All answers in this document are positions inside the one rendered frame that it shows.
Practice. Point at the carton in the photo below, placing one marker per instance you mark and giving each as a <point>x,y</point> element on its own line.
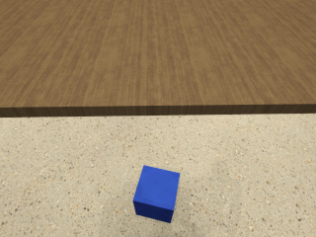
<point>155,194</point>

